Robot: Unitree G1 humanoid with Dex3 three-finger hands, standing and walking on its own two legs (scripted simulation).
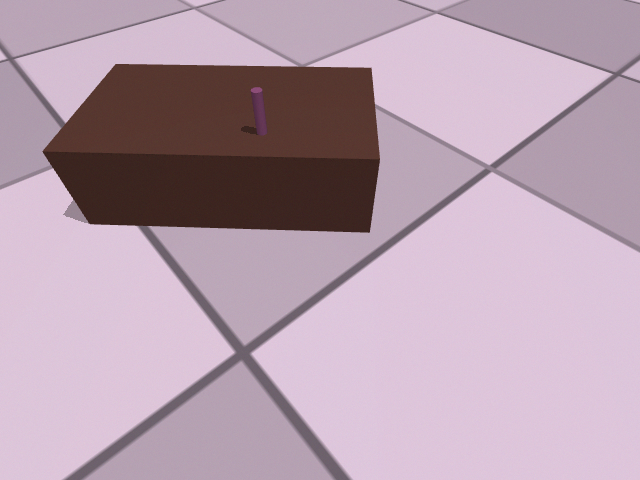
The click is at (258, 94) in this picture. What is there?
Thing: slim round
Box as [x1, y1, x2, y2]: [251, 87, 266, 135]
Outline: 254,87 251,89 251,95 257,133 262,135 266,133 261,88
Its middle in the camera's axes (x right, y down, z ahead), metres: -0.21 -0.47 +1.44
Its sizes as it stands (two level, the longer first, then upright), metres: 0.041 0.041 0.173
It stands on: a support 0.39 m high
